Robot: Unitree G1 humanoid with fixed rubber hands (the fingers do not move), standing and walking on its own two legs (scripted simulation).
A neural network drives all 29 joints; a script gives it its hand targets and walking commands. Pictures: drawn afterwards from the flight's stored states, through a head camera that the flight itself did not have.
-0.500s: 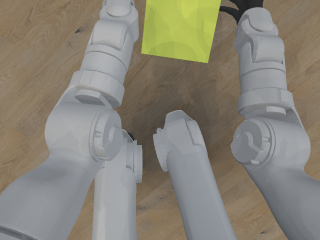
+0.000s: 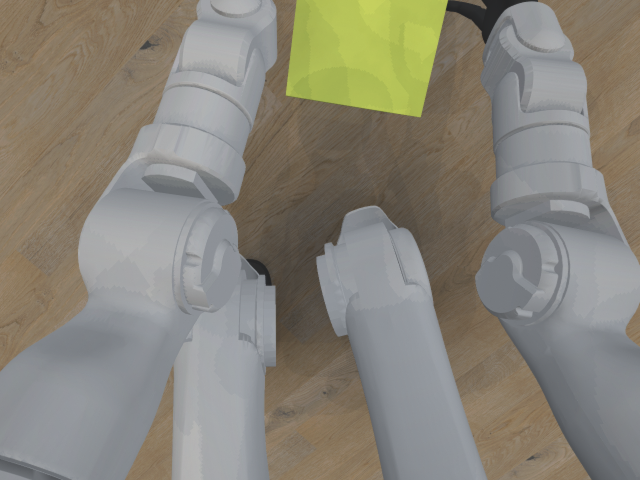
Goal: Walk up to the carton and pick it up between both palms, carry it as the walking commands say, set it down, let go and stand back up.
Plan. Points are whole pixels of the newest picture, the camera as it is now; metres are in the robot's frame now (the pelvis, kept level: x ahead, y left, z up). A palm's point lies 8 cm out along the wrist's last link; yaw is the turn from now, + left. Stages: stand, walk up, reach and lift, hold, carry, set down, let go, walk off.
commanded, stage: set down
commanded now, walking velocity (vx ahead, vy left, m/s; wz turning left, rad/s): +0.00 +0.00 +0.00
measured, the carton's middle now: out of the picture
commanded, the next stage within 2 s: none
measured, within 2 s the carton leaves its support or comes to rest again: rests again in 0.64 s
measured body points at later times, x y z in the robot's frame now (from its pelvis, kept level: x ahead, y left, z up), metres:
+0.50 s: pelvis +0.00 +0.00 -0.01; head +0.37 -0.07 +0.22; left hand +0.56 -0.04 -0.20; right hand +0.48 -0.27 -0.21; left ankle +0.10 +0.10 -0.35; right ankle +0.10 -0.13 -0.35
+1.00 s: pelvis +0.00 +0.00 -0.02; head +0.37 -0.07 +0.21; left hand +0.56 -0.04 -0.21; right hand +0.49 -0.27 -0.22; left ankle +0.10 +0.10 -0.35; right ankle +0.10 -0.12 -0.35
